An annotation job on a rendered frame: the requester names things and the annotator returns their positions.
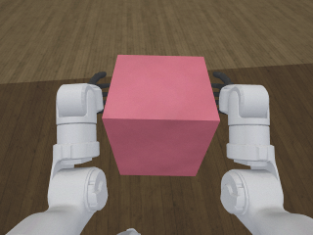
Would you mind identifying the robot left hand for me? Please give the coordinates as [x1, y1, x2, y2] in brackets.
[87, 71, 111, 114]

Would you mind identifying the robot left shin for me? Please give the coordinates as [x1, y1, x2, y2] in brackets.
[126, 228, 138, 233]

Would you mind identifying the carton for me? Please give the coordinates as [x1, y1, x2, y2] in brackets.
[102, 55, 220, 176]

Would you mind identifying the robot left upper arm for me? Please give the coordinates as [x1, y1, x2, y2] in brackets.
[6, 166, 108, 235]

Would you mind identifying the robot left forearm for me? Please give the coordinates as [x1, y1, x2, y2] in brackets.
[47, 83, 104, 206]

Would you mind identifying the robot right upper arm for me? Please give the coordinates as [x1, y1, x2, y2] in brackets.
[220, 169, 313, 235]

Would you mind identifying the robot right hand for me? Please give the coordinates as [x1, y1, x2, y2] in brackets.
[210, 71, 234, 115]

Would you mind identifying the robot right forearm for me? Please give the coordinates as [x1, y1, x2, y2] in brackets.
[219, 84, 284, 202]

